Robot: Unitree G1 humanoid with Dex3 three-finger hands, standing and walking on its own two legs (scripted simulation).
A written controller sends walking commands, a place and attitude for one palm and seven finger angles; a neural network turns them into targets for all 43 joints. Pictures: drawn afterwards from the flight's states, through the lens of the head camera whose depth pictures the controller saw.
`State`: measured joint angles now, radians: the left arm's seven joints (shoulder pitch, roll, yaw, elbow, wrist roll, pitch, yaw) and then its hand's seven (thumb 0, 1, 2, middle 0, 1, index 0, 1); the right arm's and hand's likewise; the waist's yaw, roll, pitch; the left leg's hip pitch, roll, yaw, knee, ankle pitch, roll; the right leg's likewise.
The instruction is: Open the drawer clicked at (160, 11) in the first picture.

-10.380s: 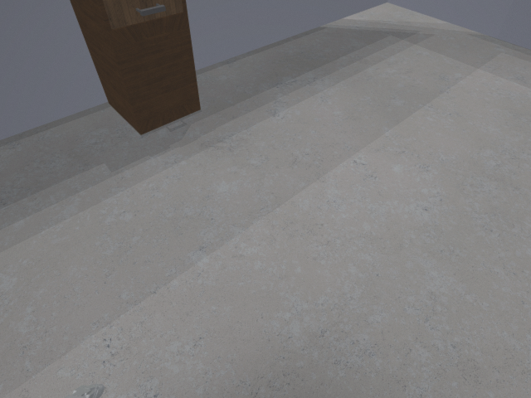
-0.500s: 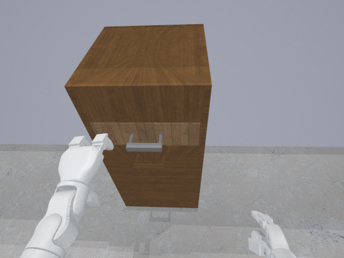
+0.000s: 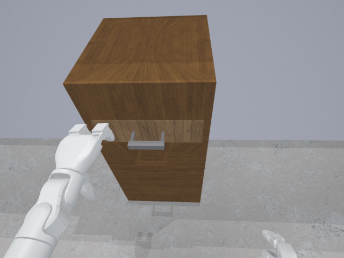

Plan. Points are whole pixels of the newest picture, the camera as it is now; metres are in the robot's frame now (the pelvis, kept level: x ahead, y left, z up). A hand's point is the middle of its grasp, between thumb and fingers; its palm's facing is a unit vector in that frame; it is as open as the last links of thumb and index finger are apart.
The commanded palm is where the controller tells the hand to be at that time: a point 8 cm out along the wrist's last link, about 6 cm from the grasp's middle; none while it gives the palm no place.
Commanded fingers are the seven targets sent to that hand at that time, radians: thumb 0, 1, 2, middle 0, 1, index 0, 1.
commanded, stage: raise the hand with hooked fingers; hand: left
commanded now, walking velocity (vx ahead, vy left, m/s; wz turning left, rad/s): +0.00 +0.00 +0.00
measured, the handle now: (147, 139) +0.49 +0.16 -0.10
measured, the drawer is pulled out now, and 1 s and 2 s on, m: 0.00 0.00 0.00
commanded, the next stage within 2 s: move the hooked fingers above the handle in 0.06 s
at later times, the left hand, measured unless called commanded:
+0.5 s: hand (109, 155) +0.34 +0.21 +0.03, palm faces -0.04 -0.09 -1.00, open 13.8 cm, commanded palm +0.32 +0.22 +0.10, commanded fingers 0.00 -0.50 0.30 -0.30 -1.20 -0.30 -1.20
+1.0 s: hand (123, 150) +0.38 +0.19 +0.00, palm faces -0.04 -0.08 -1.00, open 13.8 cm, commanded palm +0.36 +0.20 +0.06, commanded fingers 0.00 -0.50 0.30 -0.30 -1.20 -0.30 -1.20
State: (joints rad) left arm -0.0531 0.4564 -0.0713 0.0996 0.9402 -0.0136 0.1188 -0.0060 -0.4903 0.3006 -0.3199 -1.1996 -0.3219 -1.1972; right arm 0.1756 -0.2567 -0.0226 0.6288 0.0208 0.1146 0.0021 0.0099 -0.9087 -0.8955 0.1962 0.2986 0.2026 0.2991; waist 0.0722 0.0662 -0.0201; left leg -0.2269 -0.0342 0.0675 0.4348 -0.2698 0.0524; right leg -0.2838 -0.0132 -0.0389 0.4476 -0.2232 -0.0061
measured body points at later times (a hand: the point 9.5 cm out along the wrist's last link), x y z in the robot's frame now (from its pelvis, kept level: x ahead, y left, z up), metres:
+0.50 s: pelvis +0.00 -0.02 +0.00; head +0.04 -0.04 +0.44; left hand +0.33 +0.21 +0.09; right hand +0.18 -0.25 -0.12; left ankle -0.03 +0.08 -0.74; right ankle +0.00 -0.12 -0.74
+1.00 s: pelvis +0.01 -0.02 -0.01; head +0.05 -0.04 +0.44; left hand +0.38 +0.19 +0.05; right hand +0.12 -0.27 -0.14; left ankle -0.03 +0.08 -0.74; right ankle +0.00 -0.12 -0.74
